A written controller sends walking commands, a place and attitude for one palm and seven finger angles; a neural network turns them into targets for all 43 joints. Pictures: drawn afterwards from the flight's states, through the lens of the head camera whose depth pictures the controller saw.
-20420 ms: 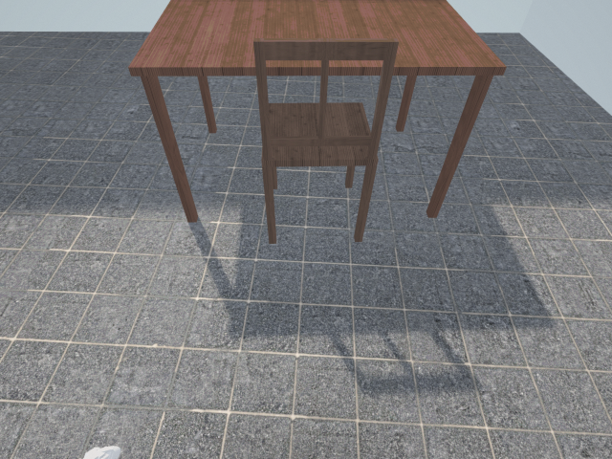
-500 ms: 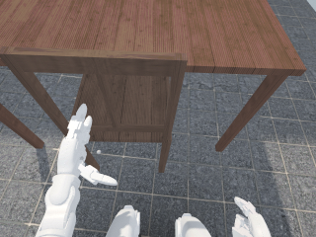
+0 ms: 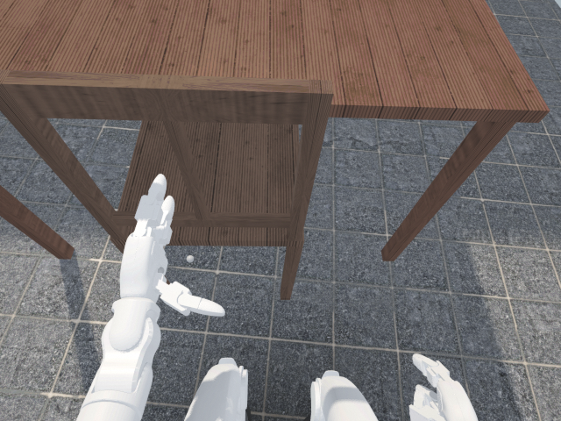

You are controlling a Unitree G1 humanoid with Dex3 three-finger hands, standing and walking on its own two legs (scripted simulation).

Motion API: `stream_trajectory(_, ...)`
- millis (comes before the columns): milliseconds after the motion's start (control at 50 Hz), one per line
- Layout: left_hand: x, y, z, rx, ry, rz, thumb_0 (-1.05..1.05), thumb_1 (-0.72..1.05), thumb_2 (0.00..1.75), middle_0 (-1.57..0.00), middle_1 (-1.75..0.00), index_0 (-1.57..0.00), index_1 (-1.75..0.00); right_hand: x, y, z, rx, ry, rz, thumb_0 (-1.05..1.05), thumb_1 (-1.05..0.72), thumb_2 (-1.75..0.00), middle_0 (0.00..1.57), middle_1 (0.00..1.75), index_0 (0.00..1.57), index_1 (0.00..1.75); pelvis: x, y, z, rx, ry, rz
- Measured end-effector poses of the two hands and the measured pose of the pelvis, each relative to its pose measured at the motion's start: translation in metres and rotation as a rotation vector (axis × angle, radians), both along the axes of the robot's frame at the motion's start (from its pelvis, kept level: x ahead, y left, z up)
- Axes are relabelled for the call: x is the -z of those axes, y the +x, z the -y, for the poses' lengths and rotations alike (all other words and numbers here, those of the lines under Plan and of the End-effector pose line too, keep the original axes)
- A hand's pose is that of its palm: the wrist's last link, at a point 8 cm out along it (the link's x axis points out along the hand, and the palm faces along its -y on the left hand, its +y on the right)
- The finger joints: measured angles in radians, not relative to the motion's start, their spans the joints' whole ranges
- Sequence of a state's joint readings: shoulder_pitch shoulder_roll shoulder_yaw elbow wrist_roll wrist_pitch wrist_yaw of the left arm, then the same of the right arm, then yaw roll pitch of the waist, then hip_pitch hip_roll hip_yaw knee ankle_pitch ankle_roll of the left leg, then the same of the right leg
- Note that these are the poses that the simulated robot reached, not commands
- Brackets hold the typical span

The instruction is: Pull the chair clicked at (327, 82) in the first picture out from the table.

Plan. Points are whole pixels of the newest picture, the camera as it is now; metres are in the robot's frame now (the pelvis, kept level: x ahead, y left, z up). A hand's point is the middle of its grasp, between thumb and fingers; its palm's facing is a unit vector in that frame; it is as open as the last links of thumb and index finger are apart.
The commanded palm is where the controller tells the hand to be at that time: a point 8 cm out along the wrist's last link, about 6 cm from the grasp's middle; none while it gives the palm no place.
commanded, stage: aim the fingers beside a spindle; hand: left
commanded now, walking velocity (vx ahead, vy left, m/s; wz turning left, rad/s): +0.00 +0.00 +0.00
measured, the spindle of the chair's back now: (190, 175) +0.47 +0.16 +0.01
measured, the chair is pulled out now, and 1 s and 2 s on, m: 0.00 0.00 0.00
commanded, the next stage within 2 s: push the fingers through the gap in 0.44 s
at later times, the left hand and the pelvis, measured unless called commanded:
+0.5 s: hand (194, 258) +0.33 +0.13 +0.03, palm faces +0.02 -1.00 -0.03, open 16.9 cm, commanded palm +0.30 +0.18 +0.03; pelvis +0.00 -0.01 +0.00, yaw +0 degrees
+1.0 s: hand (198, 234) +0.36 +0.13 +0.03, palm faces +0.02 -1.00 -0.03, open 16.9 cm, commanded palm +0.34 +0.19 +0.03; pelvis +0.00 -0.01 +0.00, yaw +0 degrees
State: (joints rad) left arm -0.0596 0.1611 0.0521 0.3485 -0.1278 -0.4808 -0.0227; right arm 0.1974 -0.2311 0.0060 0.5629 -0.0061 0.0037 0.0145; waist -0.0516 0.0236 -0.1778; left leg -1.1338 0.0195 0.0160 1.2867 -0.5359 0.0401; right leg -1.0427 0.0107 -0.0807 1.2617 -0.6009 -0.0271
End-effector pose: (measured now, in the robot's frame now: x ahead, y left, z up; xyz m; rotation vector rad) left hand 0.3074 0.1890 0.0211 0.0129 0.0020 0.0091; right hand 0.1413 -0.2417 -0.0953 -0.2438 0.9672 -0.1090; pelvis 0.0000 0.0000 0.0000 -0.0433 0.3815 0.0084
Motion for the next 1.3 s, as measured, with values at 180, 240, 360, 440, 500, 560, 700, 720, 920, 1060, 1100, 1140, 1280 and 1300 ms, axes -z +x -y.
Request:
stream_trajectory(180, -0.006, -0.005, -0.002, -0.006, 0.0, 0.001, -0.01, -0.5, 0.3, -0.06, -0.08, -0.06, -0.08, -0.001, -0.002, 0.0, 0.004, 0.012, -0.006, 0.01, -0.91, -0.9, 0.2, 0.3, 0.2, 0.3, -0.003, 0.0, 0.001, -0.001, 0.002, 0.007)
stream_trajectory(240, -0.005, -0.007, 0.002, 0.002, 0.0, -0.004, -0.01, -0.5, 0.3, -0.06, -0.08, -0.06, -0.08, -0.002, -0.001, 0.001, 0.001, 0.009, -0.003, 0.01, -0.91, -0.9, 0.2, 0.3, 0.2, 0.3, -0.003, 0.0, 0.002, -0.003, 0.003, 0.008)
stream_trajectory(360, -0.002, -0.005, 0.009, 0.006, 0.004, 0.005, -0.01, -0.5, 0.3, -0.06, -0.08, -0.06, -0.08, -0.001, 0.001, 0.005, -0.004, -0.002, 0.002, 0.01, -0.91, -0.9, 0.2, 0.3, 0.2, 0.3, -0.001, -0.002, 0.004, -0.004, 0.004, 0.006)
stream_trajectory(440, -0.004, -0.002, 0.008, -0.005, 0.01, 0.016, -0.01, -0.5, 0.3, -0.06, -0.08, -0.06, -0.08, 0.0, 0.001, 0.007, -0.001, 0.002, 0.004, 0.01, -0.91, -0.9, 0.2, 0.3, 0.2, 0.3, 0.0, -0.002, 0.006, -0.001, 0.006, 0.006)
stream_trajectory(500, -0.006, -0.002, 0.007, -0.007, 0.012, 0.012, -0.01, -0.5, 0.3, -0.06, -0.08, -0.06, -0.08, 0.0, 0.001, 0.007, 0.0, 0.007, 0.003, 0.01, -0.91, -0.9, 0.2, 0.3, 0.2, 0.3, -0.001, -0.002, 0.007, -0.001, 0.007, 0.007)
stream_trajectory(560, -0.006, -0.004, 0.006, -0.007, 0.01, 0.003, -0.01, -0.5, 0.3, -0.06, -0.08, -0.06, -0.08, -0.001, 0.001, 0.007, 0.003, 0.013, 0.003, 0.01, -0.91, -0.9, 0.2, 0.3, 0.2, 0.3, -0.002, -0.001, 0.008, 0.0, 0.009, 0.009)
stream_trajectory(700, -0.005, -0.003, 0.004, -0.011, 0.014, 0.013, -0.01, -0.5, 0.3, -0.06, -0.08, -0.06, -0.08, 0.001, 0.0, 0.01, -0.003, 0.002, 0.002, 0.01, -0.91, -0.9, 0.2, 0.3, 0.2, 0.3, -0.001, -0.001, 0.01, -0.005, 0.008, 0.007)
stream_trajectory(720, -0.005, -0.001, 0.004, -0.011, 0.016, 0.018, -0.01, -0.5, 0.29, -0.06, -0.08, -0.06, -0.08, 0.001, 0.0, 0.011, -0.004, -0.001, 0.001, 0.01, -0.91, -0.9, 0.2, 0.3, 0.2, 0.3, 0.0, -0.001, 0.01, -0.006, 0.008, 0.006)
stream_trajectory(920, -0.007, 0.026, 0.009, 0.003, 0.016, 0.019, -0.01, -0.5, 0.3, -0.06, -0.08, -0.06, -0.08, 0.006, -0.01, 0.014, 0.017, -0.004, -0.026, 0.01, -0.91, -0.9, 0.2, 0.3, 0.2, 0.3, 0.001, -0.004, 0.01, -0.002, 0.008, -0.003)
stream_trajectory(1060, -0.007, 0.039, 0.004, -0.018, 0.017, 0.013, -0.01, -0.5, 0.3, -0.06, -0.08, -0.06, -0.08, 0.006, -0.024, 0.015, 0.039, -0.003, -0.061, 0.01, -0.91, -0.9, 0.2, 0.3, 0.2, 0.3, -0.001, -0.003, 0.009, 0.004, 0.01, -0.006)
stream_trajectory(1100, -0.006, 0.043, 0.002, -0.022, 0.016, 0.014, -0.01, -0.5, 0.3, -0.06, -0.08, -0.06, -0.08, 0.007, -0.028, 0.016, 0.044, -0.007, -0.073, 0.01, -0.91, -0.9, 0.2, 0.3, 0.2, 0.3, -0.001, -0.003, 0.009, 0.004, 0.009, -0.008)
stream_trajectory(1140, -0.006, 0.047, -0.001, -0.026, 0.015, 0.015, -0.01, -0.5, 0.3, -0.06, -0.08, -0.06, -0.08, 0.007, -0.032, 0.017, 0.049, -0.011, -0.086, 0.01, -0.91, -0.9, 0.2, 0.3, 0.2, 0.3, 0.0, -0.003, 0.008, 0.005, 0.008, -0.011)
stream_trajectory(1280, -0.006, 0.06, -0.005, -0.019, 0.01, 0.017, -0.01, -0.5, 0.3, -0.06, -0.08, -0.06, -0.08, 0.009, -0.045, 0.018, 0.068, -0.02, -0.126, 0.01, -0.91, -0.9, 0.2, 0.3, 0.2, 0.3, 0.0, -0.003, 0.004, 0.005, 0.003, -0.019)
stream_trajectory(1300, -0.006, 0.062, -0.004, -0.018, 0.009, 0.017, -0.01, -0.5, 0.3, -0.06, -0.08, -0.06, -0.08, 0.009, -0.046, 0.018, 0.07, -0.022, -0.131, 0.01, -0.91, -0.9, 0.2, 0.3, 0.2, 0.3, 0.0, -0.003, 0.004, 0.005, 0.002, -0.021)
